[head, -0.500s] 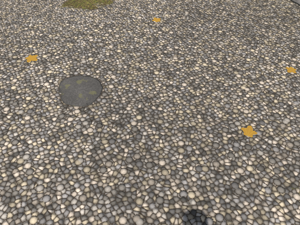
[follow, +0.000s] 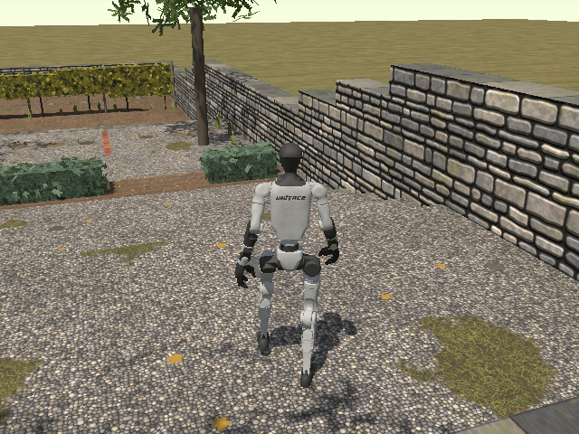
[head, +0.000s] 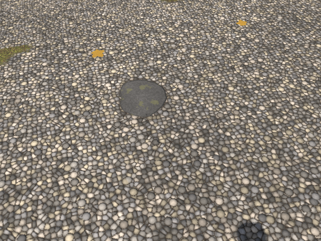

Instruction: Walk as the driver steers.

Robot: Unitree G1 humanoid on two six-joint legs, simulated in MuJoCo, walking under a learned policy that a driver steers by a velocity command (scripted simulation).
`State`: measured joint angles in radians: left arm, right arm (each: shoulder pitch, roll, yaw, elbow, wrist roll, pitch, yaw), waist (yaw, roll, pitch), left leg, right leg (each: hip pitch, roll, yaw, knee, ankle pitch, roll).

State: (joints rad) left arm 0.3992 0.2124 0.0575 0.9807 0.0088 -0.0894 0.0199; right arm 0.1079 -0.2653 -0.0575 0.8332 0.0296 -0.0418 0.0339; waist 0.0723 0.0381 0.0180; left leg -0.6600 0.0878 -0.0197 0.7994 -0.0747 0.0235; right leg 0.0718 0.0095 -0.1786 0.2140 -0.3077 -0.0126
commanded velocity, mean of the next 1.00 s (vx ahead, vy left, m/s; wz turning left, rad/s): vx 0.31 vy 0.00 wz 0.56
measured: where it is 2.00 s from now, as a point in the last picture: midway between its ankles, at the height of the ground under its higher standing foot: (138, 228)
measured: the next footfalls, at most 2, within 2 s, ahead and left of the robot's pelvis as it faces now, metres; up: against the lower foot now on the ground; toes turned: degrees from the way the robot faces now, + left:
left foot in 0.16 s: +0.26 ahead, +0.13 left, +0.00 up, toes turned +8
right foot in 0.64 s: +0.58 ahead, +0.04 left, +0.00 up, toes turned +27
